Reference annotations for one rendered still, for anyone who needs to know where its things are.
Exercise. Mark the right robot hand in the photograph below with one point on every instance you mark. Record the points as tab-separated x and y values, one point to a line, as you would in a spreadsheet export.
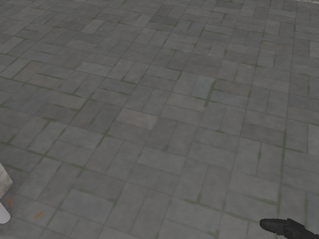
289	228

